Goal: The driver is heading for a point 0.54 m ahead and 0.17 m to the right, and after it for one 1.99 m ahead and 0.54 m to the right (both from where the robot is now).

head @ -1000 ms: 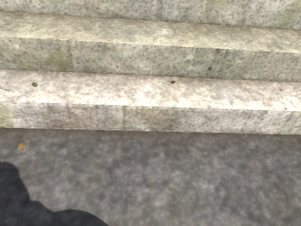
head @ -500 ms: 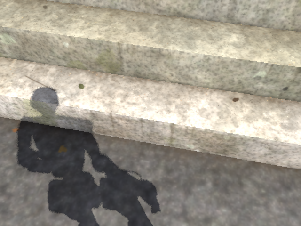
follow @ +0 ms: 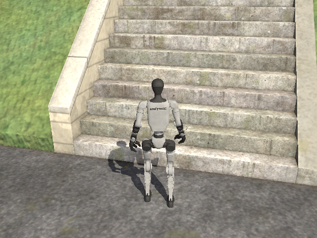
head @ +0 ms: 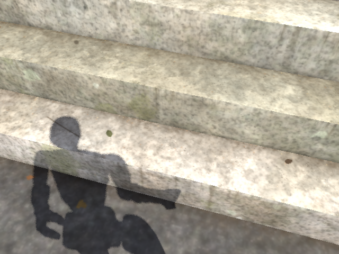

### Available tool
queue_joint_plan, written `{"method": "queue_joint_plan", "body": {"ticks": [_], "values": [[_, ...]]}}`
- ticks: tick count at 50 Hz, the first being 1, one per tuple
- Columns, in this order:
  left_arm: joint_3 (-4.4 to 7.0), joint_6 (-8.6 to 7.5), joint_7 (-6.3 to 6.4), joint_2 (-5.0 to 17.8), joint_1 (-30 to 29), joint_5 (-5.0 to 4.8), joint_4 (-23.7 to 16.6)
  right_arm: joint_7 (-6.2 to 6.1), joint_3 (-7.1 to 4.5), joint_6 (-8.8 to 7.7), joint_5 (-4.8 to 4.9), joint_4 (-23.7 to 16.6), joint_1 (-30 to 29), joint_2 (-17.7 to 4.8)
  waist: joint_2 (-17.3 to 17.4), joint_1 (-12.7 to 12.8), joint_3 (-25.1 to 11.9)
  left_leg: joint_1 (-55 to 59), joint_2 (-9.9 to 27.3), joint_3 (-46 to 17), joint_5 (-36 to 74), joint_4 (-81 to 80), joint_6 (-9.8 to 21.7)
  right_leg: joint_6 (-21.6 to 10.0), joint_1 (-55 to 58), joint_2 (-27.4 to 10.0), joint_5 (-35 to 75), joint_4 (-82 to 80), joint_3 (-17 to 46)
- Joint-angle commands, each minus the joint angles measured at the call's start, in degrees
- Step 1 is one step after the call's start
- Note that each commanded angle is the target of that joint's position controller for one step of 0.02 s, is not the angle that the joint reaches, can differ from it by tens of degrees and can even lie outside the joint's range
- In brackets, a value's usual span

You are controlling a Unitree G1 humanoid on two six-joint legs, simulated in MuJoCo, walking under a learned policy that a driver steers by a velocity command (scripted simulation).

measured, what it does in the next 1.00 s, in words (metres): lifts its left foot, turning right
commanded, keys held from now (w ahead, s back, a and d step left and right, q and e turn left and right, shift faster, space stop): no key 0.06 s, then e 0.60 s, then w+e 0.14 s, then w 0.20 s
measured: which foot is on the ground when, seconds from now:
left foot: down 0.00-0.42, up 0.44-1.00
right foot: down 0.00-1.00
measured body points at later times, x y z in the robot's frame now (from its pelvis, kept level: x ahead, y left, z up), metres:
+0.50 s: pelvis -0.04 -0.05 -0.01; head -0.01 -0.09 +0.44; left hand +0.10 +0.23 -0.12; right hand +0.07 -0.36 -0.13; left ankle +0.01 +0.11 -0.69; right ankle -0.05 -0.13 -0.73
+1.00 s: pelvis +0.03 -0.07 +0.02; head +0.04 -0.10 +0.47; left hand +0.21 +0.17 -0.09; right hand +0.08 -0.40 -0.08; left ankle +0.15 +0.05 -0.71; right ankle -0.06 -0.13 -0.73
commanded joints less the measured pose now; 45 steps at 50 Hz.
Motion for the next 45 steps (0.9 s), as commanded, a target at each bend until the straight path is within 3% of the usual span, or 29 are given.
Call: {"method": "queue_joint_plan", "body": {"ticks": [1, 4, 7, 9, 12, 14, 15, 16, 18, 20, 21, 22, 23, 24, 25, 26, 28, 30, 33, 34, 36, 37, 40, 45], "values": [[1.34, -0.02, 0.31, 6.86, 1.87, -0.28, -0.8, -0.15, -1.94, -0.77, 0.11, -1.97, 0.0, -7.35, 2.11, -0.16, -6.59, 12.18, 4.99, -5.06, 30.04, -0.79, 4.24, -0.81, -4.31, -2.08, 15.29, -2.72, 1.37], [1.21, 0.55, 0.33, 6.45, 1.43, -0.42, 0.0, -0.21, -1.97, -0.57, 0.1, -0.86, -0.67, -7.12, 1.12, -0.04, -6.23, 12.61, 4.63, -4.16, 28.43, -0.77, 4.06, -0.99, -4.28, -2.19, 15.85, -2.88, 1.89], [1.85, 0.92, 0.51, 8.89, -2.0, -1.02, -1.77, -1.47, -3.19, -0.02, 0.27, -0.59, -0.71, -10.18, 0.53, -0.86, -5.64, 13.62, 5.08, -3.09, 27.1, -0.02, 4.33, -1.99, -7.16, -1.77, 18.62, -0.6, 3.24], [2.17, 1.19, 0.73, 8.97, -2.51, -1.34, -2.74, -2.36, -3.77, 0.49, 0.38, -0.14, 0.68, -10.82, 1.34, -1.17, -6.22, 14.05, 6.43, -3.13, 26.8, 0.06, 5.4, -2.43, -9.06, -1.3, 18.45, 2.48, 3.9], [2.36, 1.95, 0.99, 7.76, -2.26, -1.19, -4.27, -3.18, -4.45, 1.01, 0.28, 0.63, 3.86, -11.76, 5.09, -1.89, -7.13, 14.69, 13.1, -8.19, 24.95, -3.98, 9.26, -1.69, -13.6, 0.48, 11.79, 10.46, 2.7], [2.65, 2.98, 0.86, 7.06, -0.99, -0.9, -4.97, -3.67, -4.44, 0.86, 0.07, -0.07, 1.86, -12.28, 11.31, -1.57, -7.27, 11.88, 20.8, -13.94, 25.03, -8.71, 13.71, -0.95, -15.08, 1.38, -10.24, 21.81, 0.85], [3.0, 3.51, 0.62, 7.82, -1.42, -1.12, -5.74, -3.81, -4.34, 0.47, -0.3, -0.53, 1.2, -12.53, 11.13, -2.22, -6.38, 9.84, 23.54, -15.37, 24.57, -10.8, 15.28, -0.86, -16.77, -0.22, -17.08, 28.23, 2.3], [3.18, 4.03, 0.4, 7.81, -1.23, -1.47, -6.61, -3.93, -4.41, -0.01, -0.22, -0.8, -0.95, -13.28, 9.88, -1.03, -5.4, 7.51, 23.81, -14.05, 22.21, -11.6, 14.25, -1.09, -16.7, -2.61, -17.44, 28.85, 4.26], [3.48, 4.82, 0.01, 7.74, 1.99, -1.62, -5.97, -3.88, -4.56, -0.43, 0.69, -1.65, -7.44, -13.98, 8.79, 1.97, -5.19, 1.71, 19.56, -6.14, 18.03, -11.13, 9.47, -1.74, -9.23, -3.28, -8.79, 20.14, 2.75], [4.31, 4.93, -0.79, 7.71, 7.65, -0.77, -3.81, -3.7, -4.24, 0.5, 1.71, -1.04, -9.28, -12.81, 7.44, 4.65, -5.96, -2.43, 14.87, 1.95, 10.76, -5.0, 5.38, -2.77, -0.2, 0.82, 4.58, 7.85, -2.31], [4.92, 4.84, -1.17, 8.37, 9.36, -0.42, -3.26, -3.51, -3.78, 1.22, 1.81, 0.25, -6.29, -10.26, 1.81, 4.28, -4.48, -7.25, 11.4, 6.67, 0.5, 3.66, 1.97, -4.55, 3.55, 1.46, 7.36, 1.29, 0.58], [6.25, 4.27, -0.5, 15.12, 9.04, 0.01, -5.6, -3.22, -2.84, 1.98, 0.04, -0.53, -3.71, -7.07, -16.38, 2.26, -0.83, -22.54, 4.07, 11.03, -21.52, 21.8, -3.85, -10.92, 6.42, -13.04, 19.74, -8.55, 24.48], [5.84, 2.65, -0.92, 18.53, 7.92, 2.69, -8.4, -3.59, -2.69, 1.8, -0.17, -3.58, -9.07, -7.06, -16.15, 3.24, -2.92, -23.12, -0.41, -0.39, -27.84, 32.39, -3.89, -20.29, -2.22, -20.8, 21.36, -15.17, 39.72], [5.93, 1.09, -0.94, 18.24, 4.64, 3.35, -9.74, -3.94, -3.26, 1.73, 0.83, -3.84, -8.73, -9.22, -11.39, 1.56, -2.21, -23.04, 0.42, -3.64, -24.08, 37.27, -3.11, -20.99, -3.9, -20.08, 14.94, -16.43, 38.15], [5.77, 0.27, -0.52, 16.79, 1.04, 1.71, -10.59, -4.1, -3.94, 1.51, 0.92, -2.99, -7.04, -11.35, -8.51, -0.5, -0.43, -23.82, 1.68, -4.41, -17.21, 36.46, -2.23, -17.23, -4.0, -16.62, 8.66, -15.8, 32.77], [5.36, 0.23, 0.01, 14.54, -1.77, 0.21, -11.4, -4.55, -4.62, 1.43, 0.38, -1.32, -5.68, -12.81, -5.46, -1.52, 0.0, -23.65, 2.88, -4.36, -11.73, 34.97, -2.18, -13.12, -3.37, -13.58, 5.51, -14.68, 28.58], [4.59, 0.33, 0.85, 12.0, -1.63, -0.78, -11.95, -4.69, -4.68, 1.13, -0.09, -0.6, -4.66, -12.02, -5.58, -1.63, -1.8, -21.06, 2.48, -4.34, -5.97, 33.81, -2.88, -10.5, -2.06, -10.52, 12.0, -13.52, 24.55], [4.49, 0.38, 1.46, 11.33, 2.11, -0.88, -11.63, -4.3, -4.22, 0.57, 0.36, -0.66, -4.31, -10.16, -5.01, -0.8, -4.63, -20.65, 1.5, -4.56, -3.28, 32.04, -3.44, -10.65, 2.88, -10.0, 19.55, -12.48, 23.07], [4.85, 0.66, 2.07, 11.9, 4.97, -1.17, -11.7, -4.12, -3.84, 0.15, 0.52, -1.07, -5.14, -9.41, -5.14, 0.19, -5.43, -22.29, 0.8, -5.47, -1.97, 27.45, -4.57, -10.8, 8.19, -9.9, 22.35, -12.0, 24.01], [4.94, 0.75, 2.21, 11.8, 5.93, -1.46, -11.64, -3.85, -3.84, -0.01, 0.6, -1.1, -4.91, -9.58, -5.3, 0.41, -6.07, -22.39, 0.98, -5.73, -0.93, 24.88, -4.86, -11.04, 9.18, -9.54, 14.81, -13.28, 25.03], [5.13, 0.6, 2.25, 12.12, 6.5, -1.73, -11.73, -3.14, -4.0, -0.71, 0.92, -1.55, -6.32, -10.3, -7.2, 1.28, -3.67, -23.16, 1.21, -5.92, 0.58, 19.02, -5.27, -12.1, 8.57, -9.45, -3.38, -17.48, 28.85], [5.23, 0.42, 2.25, 12.44, 6.52, -1.62, -11.77, -2.82, -4.04, -1.21, 1.0, -1.9, -7.19, -10.59, -8.15, 1.56, -2.36, -23.31, 1.23, -6.08, 1.07, 16.28, -5.39, -12.48, 8.24, -9.68, -6.89, -18.82, 30.4], [5.57, -0.18, 2.19, 12.97, 7.1, -1.48, -11.81, -1.85, -3.8, -3.1, 0.87, -2.42, -8.62, -10.34, -7.83, 2.46, -1.46, -21.16, 1.02, -6.29, 2.62, 8.78, -5.38, -12.84, 8.27, -9.2, -6.19, -19.2, 31.07], [5.21, -1.21, 1.37, 12.09, 8.27, -1.21, -11.25, -0.13, -2.73, -5.67, 1.11, -2.3, -8.79, -9.25, -7.62, 3.98, -1.2, -13.68, 1.27, -3.5, 4.36, 0.99, -4.56, -13.57, 4.79, -8.31, -2.45, -18.01, 28.7]]}}
Keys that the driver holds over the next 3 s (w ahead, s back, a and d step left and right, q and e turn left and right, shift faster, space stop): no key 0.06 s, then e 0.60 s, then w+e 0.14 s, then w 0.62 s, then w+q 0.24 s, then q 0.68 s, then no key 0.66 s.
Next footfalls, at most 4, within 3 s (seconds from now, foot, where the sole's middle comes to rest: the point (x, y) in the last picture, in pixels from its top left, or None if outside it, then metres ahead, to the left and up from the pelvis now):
1.08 left None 0.19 0.01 -0.77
1.52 right None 0.35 -0.33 -0.77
1.96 left None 0.46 -0.16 -0.77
2.48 right None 0.40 -0.36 -0.77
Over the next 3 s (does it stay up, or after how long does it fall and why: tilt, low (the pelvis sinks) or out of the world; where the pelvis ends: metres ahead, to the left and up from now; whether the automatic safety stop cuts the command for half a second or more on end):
stays up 0.34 -0.26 0.01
